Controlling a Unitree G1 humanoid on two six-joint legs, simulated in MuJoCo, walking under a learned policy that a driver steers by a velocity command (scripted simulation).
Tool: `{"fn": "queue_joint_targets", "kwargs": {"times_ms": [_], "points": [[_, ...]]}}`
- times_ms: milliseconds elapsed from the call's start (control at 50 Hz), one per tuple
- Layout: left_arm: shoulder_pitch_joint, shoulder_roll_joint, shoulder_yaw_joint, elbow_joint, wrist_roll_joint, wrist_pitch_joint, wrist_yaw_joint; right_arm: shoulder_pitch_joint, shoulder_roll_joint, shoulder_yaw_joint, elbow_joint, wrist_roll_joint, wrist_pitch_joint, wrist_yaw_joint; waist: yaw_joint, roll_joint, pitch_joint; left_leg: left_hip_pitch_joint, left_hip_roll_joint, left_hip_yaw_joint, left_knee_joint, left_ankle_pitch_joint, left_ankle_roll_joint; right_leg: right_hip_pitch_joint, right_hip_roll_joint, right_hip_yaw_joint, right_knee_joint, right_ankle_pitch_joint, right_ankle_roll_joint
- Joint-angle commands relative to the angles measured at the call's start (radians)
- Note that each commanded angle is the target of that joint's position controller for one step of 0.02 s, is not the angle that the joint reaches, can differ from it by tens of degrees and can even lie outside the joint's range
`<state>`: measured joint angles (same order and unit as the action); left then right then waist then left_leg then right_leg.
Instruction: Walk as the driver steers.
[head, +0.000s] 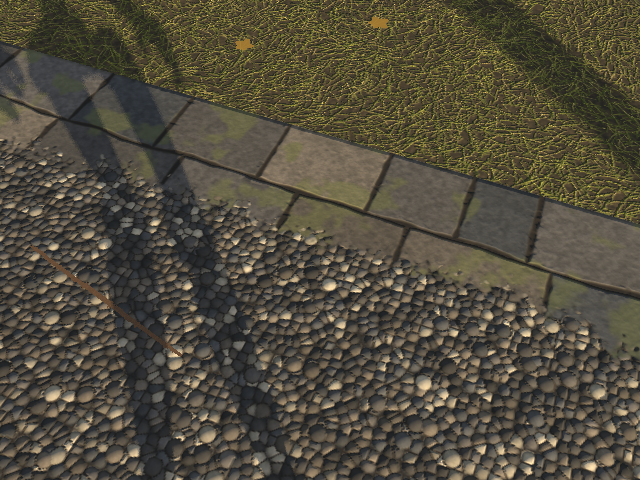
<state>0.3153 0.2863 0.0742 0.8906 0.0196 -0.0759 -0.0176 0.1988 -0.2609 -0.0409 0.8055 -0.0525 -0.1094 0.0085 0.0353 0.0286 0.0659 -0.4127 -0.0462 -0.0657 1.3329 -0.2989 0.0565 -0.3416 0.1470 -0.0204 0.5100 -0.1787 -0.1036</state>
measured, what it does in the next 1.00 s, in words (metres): walks ahead, turning right: left foot, then right foot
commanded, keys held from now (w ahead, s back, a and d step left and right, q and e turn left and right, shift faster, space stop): e+shift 0.68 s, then q+shift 0.32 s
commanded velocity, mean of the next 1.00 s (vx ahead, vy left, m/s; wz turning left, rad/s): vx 0.14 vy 0.00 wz -0.57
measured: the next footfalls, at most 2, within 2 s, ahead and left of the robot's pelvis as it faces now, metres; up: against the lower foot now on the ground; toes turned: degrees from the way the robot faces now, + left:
left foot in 0.24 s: +0.39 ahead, +0.09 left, +0.00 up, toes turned -22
right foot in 0.68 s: +0.23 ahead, -0.13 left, +0.00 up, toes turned -41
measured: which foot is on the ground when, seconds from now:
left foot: up 0.00-0.22, down 0.24-0.68, up 0.70-1.00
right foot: down 0.00-0.24, up 0.26-0.66, down 0.68-1.00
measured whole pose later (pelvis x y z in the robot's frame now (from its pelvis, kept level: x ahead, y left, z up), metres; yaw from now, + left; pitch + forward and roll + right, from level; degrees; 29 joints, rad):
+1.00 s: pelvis +0.25 -0.03 +0.01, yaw -35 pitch +1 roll +0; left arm 0.11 0.20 0.02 0.64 0.03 0.01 0.03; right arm 0.24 -0.28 -0.07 0.76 0.02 0.05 -0.01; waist -0.03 0.04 0.01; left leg -0.49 0.06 0.01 0.95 -0.38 -0.08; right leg -0.26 0.00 -0.12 0.49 -0.26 -0.06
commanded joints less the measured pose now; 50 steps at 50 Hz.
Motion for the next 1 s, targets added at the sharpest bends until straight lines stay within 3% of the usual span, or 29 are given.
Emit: {"fn": "queue_joint_targets", "kwargs": {"times_ms": [20, 40, 80, 100, 160, 200, 220, 240, 260, 280, 320, 340, 380, 420, 500, 620, 660, 680, 700, 720, 740, 760, 780, 800, 820, 840, 880, 940, 1000], "points": [[0.004, 0.023, -0.015, -0.070, -0.049, -0.063, -0.003, -0.015, -0.068, 0.000, -0.141, 0.044, -0.026, -0.005, -0.057, -0.039, -0.107, -0.221, 0.064, -0.092, -0.081, -0.073, -0.044, 0.249, -0.301, 0.466, -0.244, 0.659, -0.234], [-0.040, 0.058, -0.008, -0.076, -0.062, -0.071, 0.000, -0.041, -0.073, 0.002, -0.160, 0.049, -0.034, -0.009, -0.094, -0.023, -0.088, -0.201, 0.079, -0.079, -0.237, -0.050, -0.049, 0.184, -0.283, 0.430, -0.249, 0.631, -0.211], [-0.037, 0.130, 0.010, -0.093, -0.062, -0.056, 0.021, -0.181, -0.039, 0.022, -0.214, 0.033, -0.044, -0.014, -0.067, -0.007, -0.036, -0.076, 0.015, 0.010, -0.543, 0.075, -0.078, 0.011, -0.202, 0.340, -0.255, 0.692, -0.166], [-0.013, 0.159, 0.023, -0.092, -0.060, -0.038, 0.031, -0.206, -0.020, 0.029, -0.228, 0.027, -0.043, -0.015, -0.049, -0.031, -0.068, 0.028, -0.033, 0.040, -0.661, 0.209, -0.082, -0.033, -0.157, 0.303, -0.231, 0.675, -0.120], [0.080, 0.150, 0.026, -0.079, -0.067, 0.007, 0.046, -0.215, -0.055, 0.005, -0.261, 0.045, -0.019, -0.024, -0.027, -0.097, -0.133, 0.226, -0.103, 0.009, -0.823, 0.450, -0.092, -0.055, -0.113, 0.361, -0.138, 0.448, -0.009], [0.024, 0.114, 0.021, -0.113, -0.072, 0.021, 0.056, -0.186, -0.090, -0.015, -0.276, 0.051, -0.006, -0.038, -0.075, -0.126, -0.136, 0.304, -0.069, -0.039, -0.912, 0.483, -0.084, -0.050, -0.092, 0.410, -0.013, 0.358, 0.035], [-0.025, 0.100, 0.021, -0.145, -0.074, 0.026, 0.059, -0.096, -0.107, -0.027, -0.254, 0.041, -0.003, -0.046, -0.125, -0.116, -0.178, 0.400, -0.028, -0.046, -0.963, 0.543, -0.070, -0.057, -0.052, 0.393, 0.128, 0.342, 0.070], [-0.023, 0.042, 0.006, -0.182, -0.058, 0.032, 0.058, 0.065, -0.141, -0.035, -0.220, 0.018, 0.003, -0.054, -0.168, -0.041, -0.315, 0.615, 0.160, -0.168, -0.903, 0.730, 0.000, -0.136, -0.013, 0.327, 0.406, 0.064, 0.114], [0.141, -0.045, -0.020, -0.180, -0.031, 0.040, 0.062, 0.084, -0.138, -0.016, -0.236, 0.000, 0.021, -0.052, -0.089, 0.145, -0.419, 0.747, 0.414, -0.384, -0.777, 1.231, 0.105, -0.269, 0.060, 0.251, 0.665, -0.619, 0.123], [0.327, 0.044, -0.017, -0.196, -0.058, 0.045, 0.045, 0.040, -0.143, -0.022, -0.230, 0.011, 0.031, -0.037, 0.007, 0.324, -0.567, 0.731, 0.609, -0.658, -0.844, 0.934, 0.258, -0.283, -0.055, 0.242, 0.853, -0.566, 0.132], [0.179, 0.142, 0.022, -0.185, -0.055, 0.095, 0.054, -0.134, -0.019, -0.003, -0.279, 0.043, 0.052, -0.039, -0.010, 0.084, -0.284, 0.456, 0.417, -0.406, -0.951, 0.408, 0.208, -0.377, -0.150, 0.133, 0.907, -0.369, 0.192], [0.125, 0.151, 0.034, -0.200, -0.051, 0.111, 0.062, -0.169, -0.029, -0.001, -0.280, 0.040, 0.061, -0.039, -0.002, 0.035, -0.223, 0.333, 0.358, -0.325, -0.992, 0.338, 0.181, -0.349, -0.175, 0.115, 0.911, -0.315, 0.203], [0.068, 0.102, 0.030, -0.248, -0.044, 0.123, 0.062, -0.195, -0.074, -0.018, -0.251, 0.026, 0.065, -0.038, 0.017, 0.043, -0.133, 0.148, 0.296, -0.172, -1.043, 0.393, 0.172, -0.284, -0.200, 0.080, 0.830, -0.251, 0.202], [0.026, 0.050, 0.016, -0.284, -0.043, 0.119, 0.058, -0.168, -0.095, -0.031, -0.220, 0.023, 0.059, -0.042, 0.005, 0.062, -0.152, 0.163, 0.302, -0.104, -1.057, 0.479, 0.196, -0.279, -0.217, 0.061, 0.736, -0.214, 0.201], [-0.049, 0.062, 0.012, -0.320, -0.040, 0.121, 0.038, -0.165, -0.139, -0.051, -0.188, 0.034, 0.069, -0.049, -0.008, 0.060, -0.205, 0.209, 0.346, -0.022, -1.067, 0.420, 0.207, -0.228, -0.256, 0.054, 0.558, -0.110, 0.178], [-0.132, 0.113, 0.028, -0.364, -0.045, 0.141, 0.001, -0.138, -0.210, -0.081, -0.152, 0.062, 0.078, -0.027, -0.030, 0.109, -0.174, 0.223, 0.378, 0.106, -1.018, 0.273, 0.132, -0.060, -0.221, -0.037, 0.255, -0.111, 0.108], [-0.102, 0.119, 0.043, -0.357, -0.043, 0.146, 0.002, -0.117, -0.198, -0.083, -0.136, 0.077, 0.082, -0.022, -0.009, 0.083, -0.179, 0.209, 0.357, 0.162, -0.911, 0.184, 0.061, 0.052, -0.172, -0.071, 0.083, -0.050, 0.063], [-0.041, 0.156, 0.062, -0.339, -0.040, 0.146, 0.013, -0.065, -0.164, -0.076, -0.113, 0.073, 0.087, -0.018, 0.004, 0.017, -0.173, 0.122, 0.311, 0.206, -0.792, 0.099, -0.001, 0.169, -0.164, -0.021, -0.001, 0.023, 0.023], [0.011, 0.278, 0.089, -0.350, -0.033, 0.137, 0.033, -0.028, -0.112, -0.059, -0.128, 0.041, 0.093, -0.011, -0.015, -0.298, -0.154, -0.180, 0.177, 0.304, -0.439, -0.221, -0.109, 0.360, -0.410, 0.340, -0.107, 0.395, -0.091], [-0.040, 0.320, 0.082, -0.390, 0.006, 0.114, 0.032, -0.092, -0.116, -0.054, -0.182, 0.027, 0.089, -0.017, -0.005, -0.370, -0.201, -0.376, 0.072, 0.146, -0.197, -0.368, -0.138, 0.338, -0.563, 0.538, -0.130, 0.509, -0.266], [-0.034, 0.249, 0.063, -0.387, 0.018, 0.093, 0.022, -0.153, -0.168, -0.067, -0.179, 0.051, 0.091, -0.023, 0.047, -0.225, -0.232, -0.362, 0.094, 0.066, -0.108, -0.307, -0.118, 0.298, -0.533, 0.445, -0.153, 0.456, -0.251], [-0.080, 0.200, 0.043, -0.376, 0.012, 0.078, 0.020, -0.137, -0.168, -0.068, -0.164, 0.069, 0.098, -0.030, 0.008, -0.174, -0.204, -0.344, 0.113, 0.050, -0.121, -0.225, -0.098, 0.259, -0.481, 0.347, -0.141, 0.402, -0.187], [-0.138, 0.140, 0.023, -0.372, -0.007, 0.074, 0.022, -0.094, -0.148, -0.064, -0.128, 0.062, 0.108, -0.039, -0.023, -0.129, -0.212, -0.309, 0.131, 0.043, -0.147, -0.161, -0.101, 0.243, -0.432, 0.272, -0.131, 0.356, -0.131], [-0.178, 0.089, 0.001, -0.364, -0.014, 0.069, 0.025, -0.053, -0.135, -0.059, -0.102, 0.050, 0.117, -0.039, -0.045, -0.148, -0.216, -0.237, 0.131, 0.050, -0.152, -0.095, -0.115, 0.199, -0.406, 0.200, -0.128, 0.395, -0.113], [-0.190, 0.042, -0.021, -0.349, -0.006, 0.062, 0.027, -0.004, -0.120, -0.055, -0.075, 0.051, 0.123, -0.032, -0.066, -0.151, -0.227, -0.147, 0.130, 0.046, -0.165, -0.044, -0.124, 0.159, -0.379, 0.134, -0.132, 0.420, -0.102], [-0.198, 0.029, -0.027, -0.334, 0.008, 0.056, 0.028, 0.022, -0.108, -0.051, -0.062, 0.062, 0.126, -0.027, -0.072, -0.152, -0.216, -0.098, 0.121, 0.042, -0.210, -0.011, -0.133, 0.134, -0.368, 0.090, -0.144, 0.395, -0.098], [-0.215, 0.067, -0.014, -0.329, 0.020, 0.053, 0.039, -0.032, -0.111, -0.046, -0.089, 0.075, 0.128, -0.022, -0.044, -0.152, -0.158, -0.084, 0.110, 0.036, -0.337, 0.012, -0.137, 0.130, -0.375, 0.060, -0.162, 0.323, -0.096], [-0.168, 0.136, 0.014, -0.305, 0.010, 0.074, 0.059, -0.071, -0.133, -0.048, -0.139, 0.075, 0.136, -0.016, -0.001, -0.158, -0.125, -0.157, 0.118, 0.053, -0.366, -0.065, -0.142, 0.212, -0.461, 0.121, -0.180, 0.263, -0.145], [-0.162, 0.125, 0.020, -0.294, 0.002, 0.082, 0.063, -0.068, -0.117, -0.048, -0.167, 0.076, 0.149, -0.012, 0.010, -0.139, -0.100, -0.201, 0.143, 0.060, -0.365, -0.118, -0.143, 0.247, -0.507, 0.134, -0.188, 0.245, -0.163]]}}
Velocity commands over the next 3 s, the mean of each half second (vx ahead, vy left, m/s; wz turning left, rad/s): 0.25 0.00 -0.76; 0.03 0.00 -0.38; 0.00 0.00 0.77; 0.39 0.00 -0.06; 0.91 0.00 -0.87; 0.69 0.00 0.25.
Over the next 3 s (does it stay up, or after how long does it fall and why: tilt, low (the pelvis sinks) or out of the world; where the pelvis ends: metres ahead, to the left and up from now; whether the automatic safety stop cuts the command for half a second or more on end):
stays up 1.10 -0.48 0.00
